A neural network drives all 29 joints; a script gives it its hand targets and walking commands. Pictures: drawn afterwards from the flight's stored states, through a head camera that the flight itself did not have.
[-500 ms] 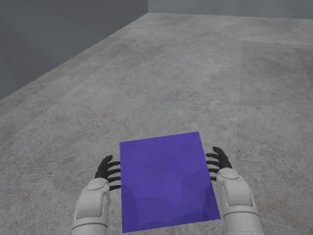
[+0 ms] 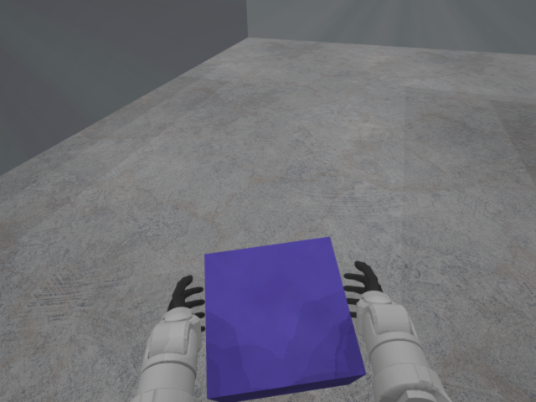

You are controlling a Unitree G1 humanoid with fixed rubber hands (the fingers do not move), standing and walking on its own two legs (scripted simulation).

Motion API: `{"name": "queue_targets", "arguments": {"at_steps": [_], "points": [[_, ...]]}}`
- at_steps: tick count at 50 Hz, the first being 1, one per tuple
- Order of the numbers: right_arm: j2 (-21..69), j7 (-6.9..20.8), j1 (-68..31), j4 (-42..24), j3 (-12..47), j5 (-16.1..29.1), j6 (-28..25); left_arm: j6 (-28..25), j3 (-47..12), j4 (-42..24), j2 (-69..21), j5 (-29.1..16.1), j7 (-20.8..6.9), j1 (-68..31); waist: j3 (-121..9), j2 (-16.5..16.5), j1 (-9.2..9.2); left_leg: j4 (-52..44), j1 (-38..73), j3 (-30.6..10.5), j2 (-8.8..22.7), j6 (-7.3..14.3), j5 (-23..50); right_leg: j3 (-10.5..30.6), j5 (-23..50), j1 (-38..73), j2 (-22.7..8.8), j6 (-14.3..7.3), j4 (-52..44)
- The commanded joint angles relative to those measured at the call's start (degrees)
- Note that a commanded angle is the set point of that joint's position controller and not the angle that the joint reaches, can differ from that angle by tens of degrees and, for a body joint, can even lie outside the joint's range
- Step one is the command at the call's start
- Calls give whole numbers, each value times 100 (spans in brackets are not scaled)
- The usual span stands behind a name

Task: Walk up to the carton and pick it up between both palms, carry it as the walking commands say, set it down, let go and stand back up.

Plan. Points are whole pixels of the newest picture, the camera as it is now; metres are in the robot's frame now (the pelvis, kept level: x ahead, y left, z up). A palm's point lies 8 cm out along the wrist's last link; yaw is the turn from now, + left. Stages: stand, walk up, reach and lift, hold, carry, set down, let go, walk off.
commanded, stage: set down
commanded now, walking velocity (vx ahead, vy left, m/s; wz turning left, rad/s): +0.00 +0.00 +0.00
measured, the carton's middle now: (277, 320) +0.32 +0.01 -0.07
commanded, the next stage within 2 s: none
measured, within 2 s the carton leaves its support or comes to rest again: neither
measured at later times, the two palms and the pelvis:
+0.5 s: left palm (191, 329) +0.30 +0.17 -0.06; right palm (364, 318) +0.32 -0.14 -0.05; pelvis -0.01 +0.01 -0.03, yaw -1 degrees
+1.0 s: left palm (202, 342) +0.32 +0.16 -0.14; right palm (355, 329) +0.35 -0.15 -0.14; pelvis -0.02 +0.00 -0.09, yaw +0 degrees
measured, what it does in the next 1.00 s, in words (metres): lowers itself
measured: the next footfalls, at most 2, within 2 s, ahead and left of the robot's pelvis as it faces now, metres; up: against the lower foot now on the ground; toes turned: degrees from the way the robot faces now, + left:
none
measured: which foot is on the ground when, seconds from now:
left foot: down 0.00-1.00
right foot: down 0.00-1.00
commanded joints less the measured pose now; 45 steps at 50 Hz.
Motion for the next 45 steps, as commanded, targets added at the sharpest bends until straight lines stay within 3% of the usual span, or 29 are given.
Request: {"name": "queue_targets", "arguments": {"at_steps": [1,3,7,8,10,11,12,13,14,15,16,17,19,20,21,23,24,26,28,29,32,33,34,38,39,40,41,44,45], "points": [[5422,2689,-4444,-433,2913,1423,-610,-773,-3035,-683,-6086,-1482,-2540,-5200,-2282,-91,-140,-766,-494,-490,465,-22,346,540,547,1030,-243,-116,-232],[5391,2682,-4359,-348,2835,1403,-703,-846,-2923,-471,-6006,-1393,-2497,-5002,-2098,-147,-158,-632,-452,-531,457,-13,468,544,573,775,-255,-132,-157],[5486,2660,-4447,47,2692,1297,-846,-1005,-2576,-133,-5713,-1259,-2463,-5180,-1974,-31,56,-620,-977,-439,379,6,16,589,161,649,-287,-114,-52],[5410,2649,-4441,19,2591,1259,-896,-1034,-2622,-32,-5780,-1244,-2458,-5070,-2128,-42,-104,-611,-933,-515,414,1,77,574,286,622,-263,-134,21],[5465,2626,-4402,113,2673,1275,-984,-1156,-2612,-93,-5674,-1287,-2458,-5212,-2192,-146,-78,-458,-1069,-452,377,5,159,599,317,514,-271,-102,91],[5419,2580,-4046,268,2483,1127,-998,-1146,-2579,-16,-5664,-1159,-2452,-4973,-2301,30,-182,-442,-1063,-452,342,-31,288,610,502,535,-278,-158,94],[5371,2572,-4139,199,2532,1166,-1061,-1213,-2616,-100,-5708,-1169,-2427,-5041,-2273,144,-141,-365,-1104,-457,326,-69,492,606,630,357,-270,-146,188],[5467,2547,-4275,125,2642,1197,-1095,-1242,-2471,68,-5484,-1078,-2437,-4844,-2243,-50,44,-227,-1277,-396,269,-29,553,625,649,330,-275,-96,190],[5399,2526,-4065,141,2559,1155,-1117,-1278,-2630,-95,-5641,-1122,-2411,-4954,-2357,141,-127,-267,-1388,-439,268,-74,532,608,748,409,-250,-135,263],[5479,2522,-4108,138,2563,1147,-1207,-1403,-2704,-161,-5523,-1153,-2401,-5102,-2607,33,-255,-129,-1325,-467,266,-55,619,595,791,152,-225,-91,366],[5481,2520,-4080,26,2807,1262,-1252,-1426,-2675,-230,-5585,-1141,-2353,-4849,-2665,166,-50,-80,-1314,-456,265,-80,826,613,891,177,-225,-122,497],[5407,2485,-4307,-185,2833,1199,-1347,-1510,-2724,-166,-5706,-1178,-2365,-4942,-2992,92,-170,8,-1468,-442,218,-73,649,601,793,191,-174,-133,570],[5219,2427,-4513,-214,2914,1230,-1416,-1495,-2618,140,-5616,-1096,-2328,-4890,-2823,116,-136,191,-1679,-409,194,-91,531,578,624,-295,-180,-102,735],[5431,2419,-4183,-137,2889,1136,-1430,-1596,-2787,-108,-5624,-1137,-2313,-4930,-3060,-170,-284,279,-1663,-487,213,-41,620,533,739,-262,-110,-72,838],[5443,2428,-4339,-210,3104,1254,-1500,-1664,-2766,-120,-5745,-1137,-2283,-4841,-3385,5,-32,369,-1727,-434,172,-82,832,546,862,-298,-98,-86,939],[5318,2387,-4231,97,2861,1122,-1550,-1708,-2805,-45,-5694,-1116,-2240,-5083,-3406,30,-264,532,-1953,-499,194,-120,672,506,749,-713,-74,-78,1119],[5553,2386,-4201,10,3084,1225,-1617,-1804,-2921,-276,-5655,-1171,-2222,-5051,-3786,-135,-175,715,-1833,-472,142,-108,1114,519,1112,-670,-18,-47,1201],[5365,2356,-4450,-159,3109,1270,-1746,-1873,-3091,-265,-5850,-1252,-2205,-5246,-4254,124,-271,880,-1912,-462,136,-171,1036,501,976,-935,4,-84,1455],[5507,2352,-4477,-91,3254,1368,-1786,-1908,-3013,-283,-5710,-1194,-2134,-5107,-4305,34,6,1016,-2162,-423,107,-192,1267,508,1123,-1045,35,-50,1600],[5389,2337,-4305,-40,3273,1325,-1838,-1955,-3181,-341,-5743,-1263,-2140,-5064,-4700,-37,-178,1147,-2138,-447,89,-239,1548,487,1394,-1029,70,-21,1666],[5522,2219,-4169,-235,3455,1423,-1947,-2046,-3349,-473,-5725,-1323,-2121,-4787,-5225,-21,-115,1372,-2252,-450,28,-222,1746,577,1661,-990,59,-15,1838],[5479,2182,-4352,-70,3391,1398,-1926,-2038,-3360,-581,-5508,-1383,-2139,-5227,-4926,-5,-169,1352,-2402,-424,61,-220,1061,581,1006,-1315,16,15,1791],[5709,2160,-4202,32,3446,1390,-1868,-2028,-3282,-479,-5345,-1299,-2138,-5040,-4628,-268,-47,1425,-2675,-373,31,-145,932,632,979,-1241,0,88,1761],[5607,2066,-4262,-207,3620,1502,-2006,-2111,-3312,-497,-5379,-1384,-2152,-5001,-4968,31,17,1664,-3087,-342,-78,-190,1233,674,1401,-1344,37,88,2109],[5485,2027,-4066,-128,3546,1424,-2012,-2146,-3343,-521,-5424,-1427,-2180,-5101,-5003,14,-115,1775,-3367,-285,-123,-235,1263,675,1644,-1230,47,65,2156],[5436,2018,-4348,-189,3579,1466,-2050,-2126,-3055,-158,-5276,-1279,-2164,-4771,-4780,-62,155,1743,-3424,-296,-99,-204,1177,697,1397,-1495,16,108,2184],[5290,1991,-4346,-188,3524,1406,-2072,-2175,-3138,-216,-5312,-1360,-2208,-4992,-4943,-86,-66,1823,-3734,-264,-114,-216,940,685,1366,-1387,7,102,2233],[5405,1902,-3887,87,3399,1251,-2103,-2299,-3244,-273,-5239,-1415,-2222,-5118,-5197,-241,-320,2072,-3890,-252,-158,-227,1210,661,1746,-1521,63,151,2377],[5238,1913,-4218,21,3388,1335,-2155,-2278,-3082,-79,-5138,-1382,-2214,-5054,-5014,-101,-159,2100,-3977,-274,-137,-233,1010,643,1429,-1819,45,153,2492]]}}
